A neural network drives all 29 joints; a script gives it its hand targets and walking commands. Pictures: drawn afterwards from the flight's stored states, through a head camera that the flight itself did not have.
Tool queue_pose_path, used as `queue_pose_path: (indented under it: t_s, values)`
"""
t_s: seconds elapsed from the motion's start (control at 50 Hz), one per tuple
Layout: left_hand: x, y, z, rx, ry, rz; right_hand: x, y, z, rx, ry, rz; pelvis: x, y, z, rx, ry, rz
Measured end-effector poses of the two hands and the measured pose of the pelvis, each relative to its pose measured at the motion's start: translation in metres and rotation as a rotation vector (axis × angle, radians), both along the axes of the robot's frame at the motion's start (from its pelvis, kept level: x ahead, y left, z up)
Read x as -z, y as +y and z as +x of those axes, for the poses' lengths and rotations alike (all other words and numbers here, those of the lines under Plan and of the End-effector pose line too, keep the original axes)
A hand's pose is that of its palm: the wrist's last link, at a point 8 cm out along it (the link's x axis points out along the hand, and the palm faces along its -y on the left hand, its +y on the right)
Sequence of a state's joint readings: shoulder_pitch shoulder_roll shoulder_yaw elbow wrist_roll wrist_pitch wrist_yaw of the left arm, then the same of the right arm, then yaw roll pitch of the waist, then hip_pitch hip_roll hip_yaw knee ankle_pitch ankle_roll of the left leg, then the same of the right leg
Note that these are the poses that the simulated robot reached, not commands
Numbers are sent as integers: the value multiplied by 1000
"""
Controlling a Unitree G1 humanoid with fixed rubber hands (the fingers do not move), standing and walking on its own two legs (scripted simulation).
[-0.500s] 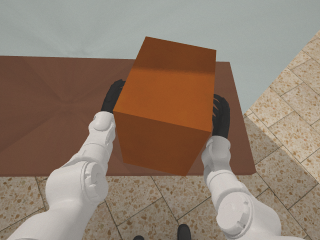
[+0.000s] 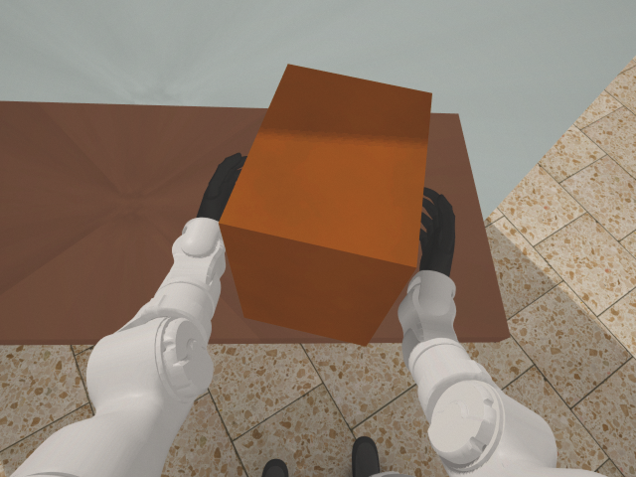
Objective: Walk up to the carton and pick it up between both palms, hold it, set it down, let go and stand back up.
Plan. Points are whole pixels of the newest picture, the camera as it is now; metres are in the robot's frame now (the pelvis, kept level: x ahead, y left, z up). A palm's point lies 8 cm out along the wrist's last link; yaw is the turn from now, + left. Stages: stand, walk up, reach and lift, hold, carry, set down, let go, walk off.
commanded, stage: set down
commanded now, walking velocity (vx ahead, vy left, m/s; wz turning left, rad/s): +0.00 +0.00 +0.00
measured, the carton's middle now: (329, 215) +0.46 +0.00 -0.05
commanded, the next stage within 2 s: none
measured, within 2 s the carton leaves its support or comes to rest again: rests again in 0.26 s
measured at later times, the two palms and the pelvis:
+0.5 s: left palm (217, 218) +0.44 +0.15 -0.02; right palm (430, 266) +0.37 -0.13 -0.02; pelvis +0.00 +0.00 +0.00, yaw +0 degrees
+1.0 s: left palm (222, 208) +0.46 +0.15 -0.02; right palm (437, 284) +0.35 -0.15 -0.05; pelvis -0.02 +0.01 -0.02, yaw -1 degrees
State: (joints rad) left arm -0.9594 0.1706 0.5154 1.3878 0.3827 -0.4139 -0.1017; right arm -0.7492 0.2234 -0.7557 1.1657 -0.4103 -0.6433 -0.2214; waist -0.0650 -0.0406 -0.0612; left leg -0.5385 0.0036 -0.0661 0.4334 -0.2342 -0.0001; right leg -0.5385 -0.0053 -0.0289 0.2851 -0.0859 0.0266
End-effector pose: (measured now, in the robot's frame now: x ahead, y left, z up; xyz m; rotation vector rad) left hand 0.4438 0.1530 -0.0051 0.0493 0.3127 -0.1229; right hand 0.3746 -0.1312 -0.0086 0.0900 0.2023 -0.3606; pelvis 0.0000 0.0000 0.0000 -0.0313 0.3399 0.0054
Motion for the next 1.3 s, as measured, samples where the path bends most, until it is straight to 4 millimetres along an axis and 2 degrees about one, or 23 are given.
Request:
queue_pose_path:
  t_s: [0.5, 0.64, 0.72, 0.82, 0.96, 1.1, 1.3]
  values:
    - [15, 1, -2, 11, 16, 14, 15, 1, -6, 5, 22, 4, 2, -1, -4, 1, 36, 1]
    - [29, 1, -3, 23, 53, 47, 41, 0, -13, -17, 137, 9, 4, -2, -4, 2, 76, 1]
    - [35, -2, 3, 26, 51, 69, 51, -3, -11, -61, 163, -38, 8, 0, -4, 5, 146, -2]
    - [30, -3, 14, 5, 23, 51, 50, -10, -7, -127, 149, -110, 14, 4, -5, 7, 213, -9]
    - [17, -5, 16, 11, 13, 14, 45, -15, -19, -66, 161, -84, 17, 9, -13, 7, 194, -15]
    - [12, 1, 2, 13, 13, 18, 36, -14, -29, -41, 143, -70, 20, 13, -25, 7, 167, -21]
    - [19, 18, -37, -11, 38, 39, 26, -16, -50, -28, 135, -59, 22, 14, -46, 6, 126, -22]
